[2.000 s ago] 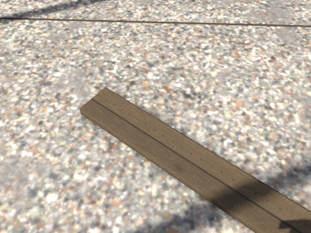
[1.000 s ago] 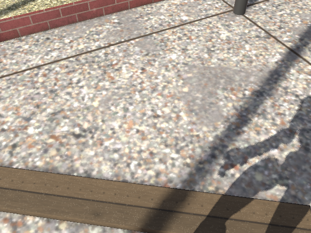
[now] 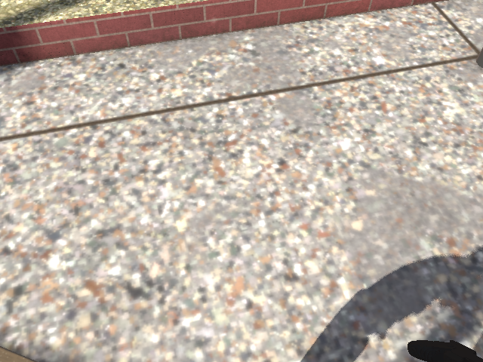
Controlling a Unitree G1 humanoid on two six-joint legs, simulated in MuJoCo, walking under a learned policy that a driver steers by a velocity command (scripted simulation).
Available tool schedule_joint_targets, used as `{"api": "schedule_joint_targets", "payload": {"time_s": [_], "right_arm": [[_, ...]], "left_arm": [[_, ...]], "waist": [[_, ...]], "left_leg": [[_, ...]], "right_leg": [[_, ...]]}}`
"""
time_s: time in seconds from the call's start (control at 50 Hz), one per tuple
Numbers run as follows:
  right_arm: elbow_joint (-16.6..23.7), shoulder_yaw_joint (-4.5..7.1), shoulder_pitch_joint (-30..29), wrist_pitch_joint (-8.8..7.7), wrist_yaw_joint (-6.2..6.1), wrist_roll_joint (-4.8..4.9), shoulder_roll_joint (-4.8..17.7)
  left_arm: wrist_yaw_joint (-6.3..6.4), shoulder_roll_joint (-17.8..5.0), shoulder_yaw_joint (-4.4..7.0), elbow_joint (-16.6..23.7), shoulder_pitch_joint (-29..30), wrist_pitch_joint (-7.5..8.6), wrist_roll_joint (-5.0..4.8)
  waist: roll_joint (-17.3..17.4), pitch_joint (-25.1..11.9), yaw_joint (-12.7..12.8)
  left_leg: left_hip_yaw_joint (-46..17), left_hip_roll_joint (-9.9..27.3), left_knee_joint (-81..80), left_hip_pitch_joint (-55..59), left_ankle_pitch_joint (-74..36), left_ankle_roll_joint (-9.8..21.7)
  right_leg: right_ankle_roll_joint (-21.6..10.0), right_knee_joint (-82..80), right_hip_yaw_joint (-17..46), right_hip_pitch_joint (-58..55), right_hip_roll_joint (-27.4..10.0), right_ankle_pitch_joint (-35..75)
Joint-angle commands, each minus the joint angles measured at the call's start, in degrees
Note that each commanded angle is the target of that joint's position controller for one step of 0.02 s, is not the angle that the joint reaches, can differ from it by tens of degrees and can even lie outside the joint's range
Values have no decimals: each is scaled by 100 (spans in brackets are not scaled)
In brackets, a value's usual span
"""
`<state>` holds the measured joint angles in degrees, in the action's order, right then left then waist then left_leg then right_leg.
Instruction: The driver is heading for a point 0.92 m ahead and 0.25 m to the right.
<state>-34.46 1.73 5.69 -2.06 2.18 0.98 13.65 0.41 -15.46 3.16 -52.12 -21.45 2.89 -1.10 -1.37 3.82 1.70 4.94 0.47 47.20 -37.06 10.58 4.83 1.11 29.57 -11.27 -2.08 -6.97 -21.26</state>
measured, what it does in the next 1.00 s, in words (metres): walks ahead: right foot 0.05 m lower, then left foot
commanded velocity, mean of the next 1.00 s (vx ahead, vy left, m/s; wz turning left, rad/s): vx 0.31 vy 0.00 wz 0.04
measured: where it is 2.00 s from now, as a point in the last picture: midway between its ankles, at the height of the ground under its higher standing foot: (305, 227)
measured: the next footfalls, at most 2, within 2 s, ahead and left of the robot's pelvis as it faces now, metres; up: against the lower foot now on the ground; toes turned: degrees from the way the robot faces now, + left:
right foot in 0.54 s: +0.46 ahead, -0.16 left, +0.00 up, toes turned +0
left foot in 0.94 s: +0.43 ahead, +0.08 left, +0.00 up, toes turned +0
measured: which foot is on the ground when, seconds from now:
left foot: down 0.00-0.54, up 0.56-0.92, down 0.94-1.00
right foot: down 0.00-0.00, up 0.02-0.52, down 0.54-1.00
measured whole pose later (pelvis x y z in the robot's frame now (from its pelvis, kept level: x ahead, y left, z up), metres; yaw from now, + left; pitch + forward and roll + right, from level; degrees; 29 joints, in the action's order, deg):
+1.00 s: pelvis +0.40 -0.07 +0.00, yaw +1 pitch +1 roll -1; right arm -49.1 3.0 15.0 0.2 -3.0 -0.1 13.2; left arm 0.2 -12.8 1.9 -53.0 -8.5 1.0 -0.3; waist 0.0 -1.9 0.0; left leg -2.1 3.8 32.0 -15.8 17.8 -1.3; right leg -3.3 28.8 -2.5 16.4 3.3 -14.8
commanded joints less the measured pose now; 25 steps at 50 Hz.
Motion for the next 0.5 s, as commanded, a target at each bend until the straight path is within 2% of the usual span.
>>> {"api": "schedule_joint_targets", "payload": {"time_s": [0.02, 0.04, 0.06, 0.08, 0.1, 0.12, 0.16, 0.2, 0.24, 0.26, 0.32, 0.38, 0.46, 0.48, 0.5], "right_arm": [[2, 565, 2183, -53, -100, -30, 1596], [-1, 399, 1691, -140, -43, -120, 1281], [-37, 364, 1421, -202, -3, -89, 1134], [-150, 340, 1257, -246, 25, -58, 980], [-188, 290, 1095, -284, 39, -83, 781], [-179, 273, 958, -316, 45, -93, 663], [-224, 276, 948, -381, 6, -44, 644], [-315, 348, 1080, -447, -39, -101, 858], [-455, 383, 1291, -479, -112, -51, 941], [-517, 396, 1329, -470, -151, -31, 975], [-616, 440, 1316, -400, -222, 7, 1082], [-744, 490, 1396, -350, -250, 24, 1180], [-913, 496, 1489, -204, -365, 7, 1097], [-937, 494, 1506, -162, -380, -16, 1085], [-948, 481, 1421, -122, -378, -24, 1058]], "left_arm": [[-109, -756, 43, 569, -101, 340, 48], [-187, -1026, 191, 771, 491, 372, -234], [-176, -854, 143, 914, 765, 386, -234], [-135, -690, 121, 943, 824, 363, -112], [-96, -643, 142, 888, 693, 284, -75], [-91, -604, 142, 835, 545, 200, -97], [-73, -441, 98, 816, 543, 69, -27], [-81, -440, 98, 849, 795, 35, 41], [-101, -519, 139, 975, 1259, 77, 39], [-114, -485, 127, 1015, 1412, 101, 34], [-195, -329, 54, 1096, 1801, 188, 44], [-333, -391, 48, 1166, 2047, 222, 26], [-480, -507, 56, 1105, 2047, 272, 68], [-485, -542, 63, 1034, 1918, 282, 78], [-465, -575, 93, 880, 1580, 294, 107]], "waist": [[1245, -2890, -939], [940, -1897, -828], [596, -1200, -641], [416, -771, -450], [509, -622, -231], [565, -585, -110], [448, -536, -41], [298, -451, -94], [280, -260, -220], [310, -210, -252], [457, -128, -372], [479, -39, -463], [513, -76, -541], [519, -150, -512], [429, -307, -308]], "left_leg": [[-5291, 1939, -2914, 5132, 1778, 1668], [-4514, 1966, -3109, 4370, 1524, 1368], [-3666, 1774, -3037, 3612, 1120, 1147], [-2971, 1568, -3054, 3019, 404, 993], [-2317, 1287, -3127, 2567, 30, 882], [-1999, 1149, -3300, 2357, 16, 876], [-1705, 1120, -3668, 2418, -516, 1010], [-1482, 1165, -3849, 2575, -968, 1071], [-1369, 1182, -4010, 2945, -916, 1006], [-1215, 1119, -4056, 3050, -790, 936], [-772, 969, -3952, 2941, -581, 759], [-714, 1118, -3560, 2886, -377, 649], [-854, 1234, -2486, 3364, -736, 397], [-909, 1217, -2145, 3478, -918, 325], [-845, 1093, -1576, 3441, -1171, 215]], "right_leg": [[-334, 4686, 1552, 3320, 774, -615], [-388, 5171, 1781, 3860, 614, -479], [-511, 4884, 1707, 4020, 323, -182], [-538, 4537, 1645, 3937, 91, 84], [-558, 4264, 1657, 3605, -84, 299], [-544, 4055, 1673, 3372, -124, 494], [-391, 3435, 1535, 3356, -116, 503], [-256, 2997, 1474, 3590, -136, 989], [-123, 2368, 1578, 4120, -188, 1725], [-79, 1972, 1543, 4215, -157, 2058], [0, 751, 1387, 3826, 21, 3000], [-75, 133, 1420, 3476, 111, 3326], [-265, -387, 1537, 3400, 152, 3355], [-283, -509, 1504, 3270, 193, 3228], [-342, -781, 1380, 2820, 281, 3300]]}}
